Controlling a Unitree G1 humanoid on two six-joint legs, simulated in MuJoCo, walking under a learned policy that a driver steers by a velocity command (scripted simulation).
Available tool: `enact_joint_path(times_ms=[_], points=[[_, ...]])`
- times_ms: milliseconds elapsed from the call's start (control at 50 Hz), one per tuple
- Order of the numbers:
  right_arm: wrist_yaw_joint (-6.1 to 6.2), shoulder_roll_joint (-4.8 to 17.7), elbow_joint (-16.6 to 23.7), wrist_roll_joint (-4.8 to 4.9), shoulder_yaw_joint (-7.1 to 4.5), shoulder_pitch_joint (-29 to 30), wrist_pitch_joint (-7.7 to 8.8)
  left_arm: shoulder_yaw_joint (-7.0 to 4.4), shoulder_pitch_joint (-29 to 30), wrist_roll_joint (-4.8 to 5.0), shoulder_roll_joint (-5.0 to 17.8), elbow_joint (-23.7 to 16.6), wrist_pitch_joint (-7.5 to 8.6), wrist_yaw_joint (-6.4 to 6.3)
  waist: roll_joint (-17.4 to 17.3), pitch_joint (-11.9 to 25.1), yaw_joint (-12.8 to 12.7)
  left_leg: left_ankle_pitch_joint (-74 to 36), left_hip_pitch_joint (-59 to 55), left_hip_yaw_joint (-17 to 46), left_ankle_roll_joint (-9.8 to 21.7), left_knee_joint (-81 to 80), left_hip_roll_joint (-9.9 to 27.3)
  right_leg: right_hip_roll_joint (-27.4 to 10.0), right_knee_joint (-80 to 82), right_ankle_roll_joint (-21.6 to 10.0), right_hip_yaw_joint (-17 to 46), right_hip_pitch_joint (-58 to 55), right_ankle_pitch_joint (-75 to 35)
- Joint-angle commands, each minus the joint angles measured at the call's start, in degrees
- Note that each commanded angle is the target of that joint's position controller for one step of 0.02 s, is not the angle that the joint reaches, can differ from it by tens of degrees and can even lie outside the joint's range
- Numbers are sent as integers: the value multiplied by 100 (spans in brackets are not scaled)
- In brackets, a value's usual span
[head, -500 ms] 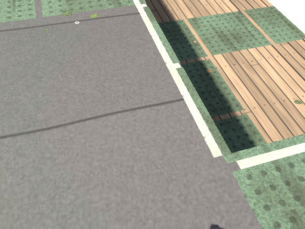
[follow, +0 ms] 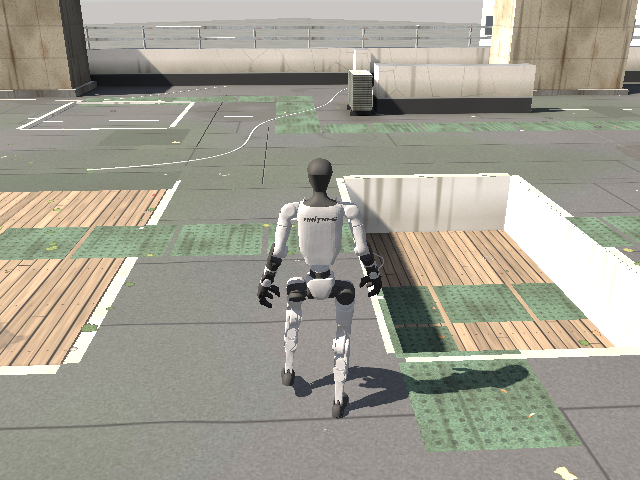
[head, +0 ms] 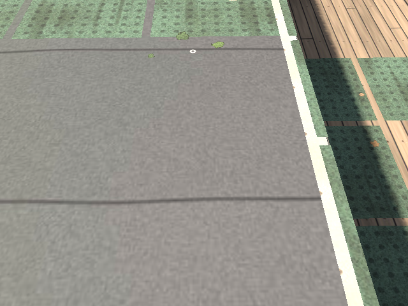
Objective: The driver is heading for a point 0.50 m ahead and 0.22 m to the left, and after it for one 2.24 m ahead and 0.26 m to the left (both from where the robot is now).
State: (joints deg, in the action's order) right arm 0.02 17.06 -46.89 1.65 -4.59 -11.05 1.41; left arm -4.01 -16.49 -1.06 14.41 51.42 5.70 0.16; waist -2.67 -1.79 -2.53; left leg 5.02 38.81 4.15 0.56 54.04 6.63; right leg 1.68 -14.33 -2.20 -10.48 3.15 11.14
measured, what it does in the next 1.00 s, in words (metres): walks ahead, turning left: left foot, then right foot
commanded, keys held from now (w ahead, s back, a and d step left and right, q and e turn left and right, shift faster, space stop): w+q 0.74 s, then w+e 0.26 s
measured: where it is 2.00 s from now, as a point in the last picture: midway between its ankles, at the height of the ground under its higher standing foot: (156, 156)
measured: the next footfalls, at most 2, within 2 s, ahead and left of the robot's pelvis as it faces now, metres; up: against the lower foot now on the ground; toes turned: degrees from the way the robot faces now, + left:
left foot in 0.24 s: +0.28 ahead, +0.15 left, +0.00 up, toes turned +11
right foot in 0.72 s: +0.62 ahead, +0.05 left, +0.00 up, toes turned +29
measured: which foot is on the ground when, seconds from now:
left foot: up 0.00-0.22, down 0.24-0.72, up 0.74-1.00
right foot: down 0.00-0.22, up 0.24-0.70, down 0.72-1.00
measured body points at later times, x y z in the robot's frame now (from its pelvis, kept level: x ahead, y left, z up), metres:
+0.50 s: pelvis +0.27 +0.08 +0.00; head +0.30 +0.11 +0.45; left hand +0.38 +0.39 -0.09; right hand +0.41 -0.17 -0.11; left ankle +0.24 +0.14 -0.75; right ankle +0.44 -0.07 -0.68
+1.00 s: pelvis +0.55 +0.13 +0.00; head +0.58 +0.14 +0.45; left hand +0.44 +0.39 -0.13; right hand +0.83 -0.01 -0.09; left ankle +0.56 +0.31 -0.70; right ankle +0.58 +0.03 -0.75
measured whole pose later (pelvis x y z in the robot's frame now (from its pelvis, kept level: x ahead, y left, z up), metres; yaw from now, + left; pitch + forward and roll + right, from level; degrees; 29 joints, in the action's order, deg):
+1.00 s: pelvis +0.55 +0.13 +0.00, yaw +26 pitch +2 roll -1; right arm 0.0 16.2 -39.0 -0.2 -2.9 -8.2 4.3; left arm -3.4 -20.6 0.9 15.2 49.0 4.5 1.0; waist -1.5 -1.6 -4.3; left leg 14.5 32.6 3.3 -0.5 46.7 3.5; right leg 3.2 -18.2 -2.4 2.4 9.7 10.3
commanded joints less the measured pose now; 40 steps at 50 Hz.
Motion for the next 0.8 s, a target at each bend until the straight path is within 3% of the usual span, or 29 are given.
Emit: enact_joint_path(times_ms=[20, 80, 140, 180, 200, 220, 240, 260, 280, 300, 320, 340, 360, 400, 460, 540, 620, 680, 700, 720, 740, 760, 780, 800], points=[[-112, 57, 378, -30, 32, 243, 59, -200, 474, 39, 898, -409, 70, -91, 513, -225, 93, -766, -215, -172, 6, -840, 92, -1550, 866, -750, 350, 341, -1451], [-209, 66, 640, -59, 61, 764, 47, -252, 131, 126, 1035, -260, -24, -116, 420, -397, -97, -655, 1, -350, 110, -1374, 64, -1771, 762, -721, 166, -235, -1482], [-300, 149, 875, -45, 41, 1035, 33, -306, 14, 212, 1153, -184, -158, -118, 474, -429, -80, -108, 61, -578, 303, -1682, -76, -1927, 352, -587, -11, -852, -2163], [-324, 320, 925, -45, -50, 798, 2, -354, 127, 255, 1317, -222, -235, -136, 666, -109, 163, 469, -592, -923, 510, -1706, -428, -1911, -388, -457, -183, -1009, -3964], [-318, 482, 843, -31, -150, 324, -17, -370, 202, 281, 1379, -248, -282, -143, 720, 200, 458, 692, -1255, -1088, 649, -1732, -676, -1844, -1151, -385, -269, -952, -4745], [-273, 746, 624, -9, -318, -539, -26, -348, 317, 312, 1356, -283, -318, -146, 606, 644, 955, 415, -2490, -1160, 851, -2106, -960, -1624, -2330, -210, -426, -535, -4807], [-152, 1263, 384, 6, -536, -1484, -78, -256, 237, 187, 1145, -373, -287, -158, 12, 1157, 1306, 425, -4234, -141, 1173, -2329, -503, -1356, -4095, 86, -446, 851, -3163], [-118, 1846, 433, 43, -585, -1243, -17, 9, -209, -30, 256, -700, -131, -91, -1396, 1503, 536, 1384, -5839, 3158, 2205, -2978, 880, -119, -5986, 440, 144, 3403, 2101], [-168, 1410, 632, -36, -438, -1376, 95, -23, 322, 202, 673, -781, 113, -11, -687, 2137, 918, 2030, -6132, 4419, 2412, -3802, 1265, -23, -6595, 340, 1489, 4049, 2391], [-187, 1065, 586, -84, -340, -1174, 190, -91, 822, 410, 936, -940, 240, 35, -386, 1361, 963, 1588, -5694, 3623, 2108, -3891, 1141, -309, -6480, 183, 1530, 4528, 1825], [-183, 888, 625, -55, -286, -839, 240, -71, 860, 339, 892, -916, 305, 8, 10, 923, 727, 1014, -4908, 2874, 1882, -3827, 883, -581, -5982, 91, 1530, 4312, 1307], [-170, 698, 706, -64, -228, -420, 249, -110, 832, 173, 925, -833, 308, -38, 187, 638, 483, 365, -4124, 2307, 1717, -3847, 648, -759, -5457, 119, 1533, 3884, 991], [-141, 548, 811, -124, -165, -189, 255, -154, 723, 111, 982, -792, 244, -39, 120, 551, 293, -129, -3632, 1971, 1643, -3960, 482, -872, -5165, 146, 1577, 3467, 767], [-88, 625, 848, -122, -172, -170, 273, -157, 651, 56, 879, -814, 105, -30, 105, 478, 172, -742, -3161, 1705, 1683, -4125, 385, -855, -4717, 311, 1491, 3169, 579], [35, 850, 770, -84, -229, -444, 278, -91, 1147, 13, 678, -1002, 10, -53, 115, 220, 283, -1021, -2778, 1250, 1586, -4228, 151, -699, -3641, 561, 1367, 3258, -260], [102, 857, 676, -53, -235, -739, 212, -2, 1910, 81, 508, -1242, 47, 27, -152, 61, 597, -275, -2469, 1014, 1222, -4151, -176, -349, -2029, 598, 1306, 2765, -1620], [118, 803, 535, -11, -229, -1054, 155, -34, 2255, 148, 687, -1436, 127, 117, -234, 45, 710, 24, -2955, 1527, 1128, -3704, 38, -221, -1426, 475, 1483, 2635, -1571], [160, 813, 544, -33, -244, -1006, 89, -107, 1965, 159, 877, -1400, 219, 152, -461, 125, 505, -317, -3346, 1962, 1030, -3163, 190, -172, -1233, 268, 1493, 2271, -836], [157, 746, 587, -36, -219, -901, 72, -165, 1517, 146, 960, -1279, 250, 130, -509, 300, 255, -662, -3298, 1945, 929, -2817, 45, -119, -1017, 136, 1370, 1661, -835], [131, 523, 664, -67, -133, -828, 81, -252, 848, 70, 1156, -1155, 281, 96, -384, 846, -76, -834, -3002, 1700, 746, -1911, -268, -441, -1057, -114, 1568, 496, -875], [122, 226, 798, -188, -12, -913, 92, -329, -96, 20, 1494, -1073, 261, 44, 363, 1742, -381, 396, -2141, 1133, 499, -248, -712, -1472, -1192, -443, 2640, -1095, -566], [113, -18, 872, 36, 64, -1855, 156, -400, -448, -5, 1789, -789, 185, 115, 2487, 2191, 119, 2983, -149, 653, 162, 1377, -1324, -2528, -496, -1370, 5469, -2505, 805], [132, 554, 604, 87, -14, -1785, 168, -260, -320, 150, 1148, -845, 173, 161, 1602, 1621, -45, 2722, 408, 881, 111, 1963, -900, -2382, -210, -1249, 5594, -2152, 1984], [114, 775, 684, 27, -66, -1098, 170, -174, -85, 171, 834, -867, 133, 154, 1032, 879, -188, 2211, 530, 720, 97, 2030, -761, -2083, -161, -1044, 4658, -1438, 1779]])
